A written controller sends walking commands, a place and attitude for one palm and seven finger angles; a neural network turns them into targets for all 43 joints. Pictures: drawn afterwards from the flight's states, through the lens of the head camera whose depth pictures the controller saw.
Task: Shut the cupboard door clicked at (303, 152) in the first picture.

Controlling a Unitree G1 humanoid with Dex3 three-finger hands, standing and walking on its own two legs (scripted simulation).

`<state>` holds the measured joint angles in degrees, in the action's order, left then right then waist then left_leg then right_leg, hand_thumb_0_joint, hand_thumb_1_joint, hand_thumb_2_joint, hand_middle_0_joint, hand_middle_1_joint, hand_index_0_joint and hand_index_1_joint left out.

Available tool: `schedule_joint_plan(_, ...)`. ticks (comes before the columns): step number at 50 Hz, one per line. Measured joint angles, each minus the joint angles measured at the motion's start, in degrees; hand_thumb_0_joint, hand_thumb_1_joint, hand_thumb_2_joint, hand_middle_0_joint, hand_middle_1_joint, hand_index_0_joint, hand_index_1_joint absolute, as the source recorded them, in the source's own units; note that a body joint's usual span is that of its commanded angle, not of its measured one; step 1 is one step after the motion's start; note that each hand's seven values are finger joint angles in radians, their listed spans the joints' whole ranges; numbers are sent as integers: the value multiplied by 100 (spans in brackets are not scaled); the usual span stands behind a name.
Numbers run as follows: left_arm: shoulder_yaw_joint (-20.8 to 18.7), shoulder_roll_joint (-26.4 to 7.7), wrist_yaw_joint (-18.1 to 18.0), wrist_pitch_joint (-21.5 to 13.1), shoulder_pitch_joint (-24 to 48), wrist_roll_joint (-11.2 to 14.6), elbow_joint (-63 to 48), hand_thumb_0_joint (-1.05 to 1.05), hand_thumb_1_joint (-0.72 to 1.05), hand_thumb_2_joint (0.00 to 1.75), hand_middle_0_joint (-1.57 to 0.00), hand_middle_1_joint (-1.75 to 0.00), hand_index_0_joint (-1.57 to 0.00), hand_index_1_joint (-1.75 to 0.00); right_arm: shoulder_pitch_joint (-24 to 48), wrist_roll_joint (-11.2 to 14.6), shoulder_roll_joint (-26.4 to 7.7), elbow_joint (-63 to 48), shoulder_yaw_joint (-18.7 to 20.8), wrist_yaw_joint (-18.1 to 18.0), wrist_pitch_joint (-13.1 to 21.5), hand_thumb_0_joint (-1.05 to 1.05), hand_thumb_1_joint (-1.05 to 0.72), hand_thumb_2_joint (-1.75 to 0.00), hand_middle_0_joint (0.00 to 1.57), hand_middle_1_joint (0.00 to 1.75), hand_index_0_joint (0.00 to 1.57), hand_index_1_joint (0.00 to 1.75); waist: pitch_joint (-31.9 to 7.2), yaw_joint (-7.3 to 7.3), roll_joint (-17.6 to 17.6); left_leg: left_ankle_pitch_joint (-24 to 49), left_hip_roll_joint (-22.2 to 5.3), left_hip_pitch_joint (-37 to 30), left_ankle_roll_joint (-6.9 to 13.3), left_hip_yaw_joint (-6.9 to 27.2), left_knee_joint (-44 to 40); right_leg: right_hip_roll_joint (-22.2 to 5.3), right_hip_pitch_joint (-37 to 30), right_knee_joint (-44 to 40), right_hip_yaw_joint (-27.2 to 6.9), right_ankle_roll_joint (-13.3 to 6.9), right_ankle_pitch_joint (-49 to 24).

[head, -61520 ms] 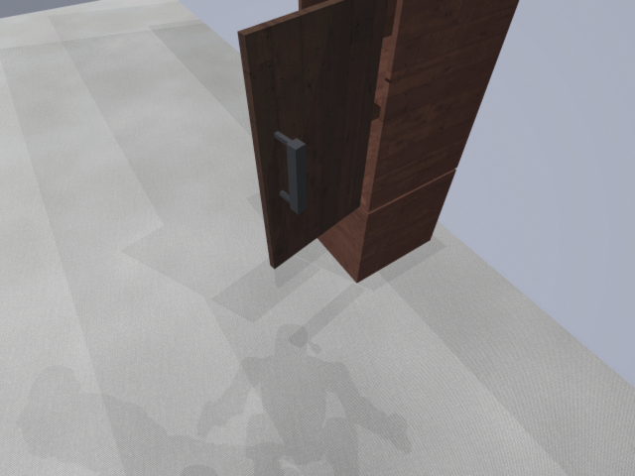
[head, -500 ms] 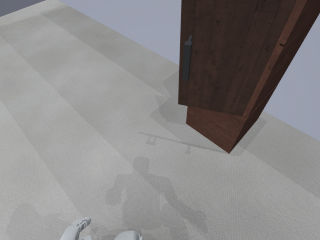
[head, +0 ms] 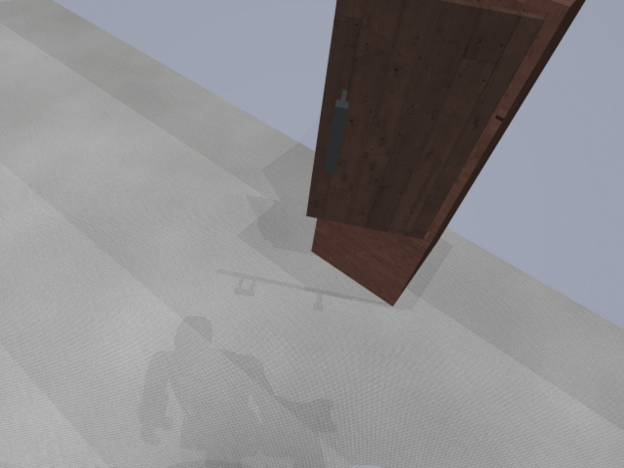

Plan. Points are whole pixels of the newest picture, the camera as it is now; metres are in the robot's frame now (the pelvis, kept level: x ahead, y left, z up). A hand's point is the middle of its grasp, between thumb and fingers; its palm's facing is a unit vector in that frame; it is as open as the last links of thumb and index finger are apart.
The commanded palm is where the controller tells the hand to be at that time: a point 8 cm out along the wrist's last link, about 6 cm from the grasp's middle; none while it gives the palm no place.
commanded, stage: take the last steps up to it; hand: left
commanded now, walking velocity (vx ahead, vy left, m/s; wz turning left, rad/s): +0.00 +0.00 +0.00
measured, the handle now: (336, 132) +0.75 +0.01 -0.03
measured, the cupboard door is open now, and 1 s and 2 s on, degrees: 27 27 27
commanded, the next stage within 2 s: come to a stop and stand still in 0.98 s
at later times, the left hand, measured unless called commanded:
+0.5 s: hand (242, 461) +0.15 +0.10 -0.16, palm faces -0.11 -0.97 -0.20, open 7.4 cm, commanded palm none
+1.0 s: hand (263, 416) +0.22 +0.08 -0.18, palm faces -0.04 -0.99 -0.15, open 7.4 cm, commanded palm none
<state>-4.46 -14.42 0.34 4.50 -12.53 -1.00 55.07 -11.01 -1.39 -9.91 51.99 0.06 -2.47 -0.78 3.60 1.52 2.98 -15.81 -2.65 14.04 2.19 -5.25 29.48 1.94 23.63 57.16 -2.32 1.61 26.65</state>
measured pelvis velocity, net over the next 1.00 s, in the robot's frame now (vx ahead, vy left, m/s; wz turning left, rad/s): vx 0.21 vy -0.09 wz -0.09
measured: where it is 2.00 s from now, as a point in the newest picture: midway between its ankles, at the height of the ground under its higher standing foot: (314, 458)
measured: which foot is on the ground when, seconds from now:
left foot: down 0.00-0.38, up 0.40-0.80, down 0.82-1.00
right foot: up 0.00-0.36, down 0.38-0.82, up 0.84-1.00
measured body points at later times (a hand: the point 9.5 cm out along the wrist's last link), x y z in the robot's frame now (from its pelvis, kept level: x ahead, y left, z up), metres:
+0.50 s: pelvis +0.04 -0.07 +0.00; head +0.05 -0.08 +0.45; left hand +0.16 +0.15 -0.14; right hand -0.04 -0.33 -0.16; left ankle +0.03 +0.06 -0.68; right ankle +0.01 -0.16 -0.74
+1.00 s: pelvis +0.21 -0.09 +0.00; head +0.25 -0.08 +0.44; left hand +0.22 +0.13 -0.17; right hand +0.25 -0.33 -0.15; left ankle +0.26 +0.00 -0.74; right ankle +0.16 -0.21 -0.67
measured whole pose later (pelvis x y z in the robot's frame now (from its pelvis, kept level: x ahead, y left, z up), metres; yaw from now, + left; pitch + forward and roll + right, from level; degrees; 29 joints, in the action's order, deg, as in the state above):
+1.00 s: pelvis +0.21 -0.09 +0.00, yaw -5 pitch -1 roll +0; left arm -2.4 -9.1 0.2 0.0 -16.5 -1.4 62.6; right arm -12.0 -1.4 -9.0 57.6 1.8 -2.0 2.6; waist 4.7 1.0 1.7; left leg -12.3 -1.1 15.5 2.3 -7.6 28.3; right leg -2.9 24.3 62.0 2.3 -1.4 22.3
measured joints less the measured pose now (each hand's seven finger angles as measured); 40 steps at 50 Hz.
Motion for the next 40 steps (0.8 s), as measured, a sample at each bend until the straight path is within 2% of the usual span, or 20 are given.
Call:
schedule_joint_plan(4,-22,-28,31,-4,40,-1,6,1,91,90,-20,-30,-20,-30,-92,-1,48,113,-6,-1,1,0,-91,-89,20,30,20,30,25,-9,-92,149,-61,-124,11,-140,-283,-172,77,225,77,80,-241)
schedule_joint_plan(8,-16,-12,107,19,30,-43,81,1,91,90,-20,-30,-19,-30,-298,-31,62,257,57,38,49,0,-91,-89,20,30,21,30,-70,-115,-186,177,-142,-211,-21,-287,-430,-299,-43,-84,216,67,-312)
schedule_joint_plan(15,63,114,251,-28,228,-72,136,1,91,90,-20,-30,-19,-30,-791,-73,-154,622,232,93,100,0,-91,-89,20,30,21,30,-172,-412,-363,95,-341,-424,-227,-531,-502,-378,-425,-1455,512,-64,-310)
schedule_joint_plan(18,88,176,279,-146,350,-64,82,1,91,90,-20,-30,-19,-30,-1034,-62,-294,815,295,107,66,0,-91,-89,20,30,21,30,-205,-497,-421,-119,-445,-429,-384,-554,-213,-314,-832,-2435,641,-150,-706)
schedule_joint_plan(19,96,169,276,-224,360,-62,45,1,91,90,-20,-30,-19,-30,-1136,-44,-321,873,309,117,49,0,-91,-89,20,30,20,30,-243,-488,-377,-268,-451,-370,-424,-560,19,-316,-1018,-2828,632,-217,-810)
schedule_joint_plan(20,94,208,238,-316,391,-67,55,1,91,90,-20,-30,-19,-30,-1177,-16,-361,957,322,124,8,0,-91,-89,20,30,20,30,-237,-464,-412,-676,-488,-246,-417,-472,417,-272,-1038,-2844,648,-281,-1108)
schedule_joint_plan(22,141,337,151,-421,376,-38,84,0,91,90,-20,-30,-20,-30,-1183,-1,-430,1099,345,142,-120,0,-91,-89,20,30,20,30,-241,-459,-540,-1221,-441,214,-342,-77,1550,-162,-1137,-2746,766,-376,-1038)
schedule_joint_plan(24,179,421,85,-492,232,-14,125,0,91,90,-20,-30,-20,-30,-1123,-10,-428,1150,363,168,-167,0,-91,-89,20,30,20,30,-294,-412,-521,-1098,-330,690,-318,54,2456,-116,-1348,-2976,783,-441,-979)
schedule_joint_plan(27,182,479,-29,-558,-17,11,291,0,92,90,-20,-30,-20,-30,-947,-36,-352,1037,371,217,-109,1,-91,-89,20,30,20,30,-313,-406,-431,-555,-297,1262,-369,63,2974,-48,-1697,-3480,785,-478,-1106)
schedule_joint_plan(31,218,465,-57,-651,-285,18,567,0,94,90,-20,-30,-20,-30,-664,-36,-205,829,351,259,-8,0,-91,-89,20,30,20,30,-241,-397,-419,-31,-352,1674,-441,79,2661,98,-2078,-3925,877,-543,-1131)
schedule_joint_plan(34,257,512,-64,-707,-487,14,745,0,93,90,-20,-30,-20,-30,-411,-23,-101,741,307,281,17,0,-91,-90,20,30,20,30,-174,-300,-427,115,-366,1740,-430,76,2141,191,-2311,-4078,915,-553,-1023)
schedule_joint_plan(38,285,578,-76,-713,-757,-15,973,0,92,90,-20,-30,-20,-30,-72,0,26,641,242,303,81,0,-91,-90,20,30,20,30,-80,-130,-359,93,-280,1499,-317,10,1287,199,-2593,-4019,904,-494,-697)
schedule_joint_plan(40,289,598,-75,-696,-895,-8,1078,0,92,90,-20,-30,-20,-30,56,-4,68,582,205,294,170,0,-91,-89,20,30,20,30,-36,-85,-282,282,-149,1192,-235,-86,751,113,-2645,-3687,893,-427,-363)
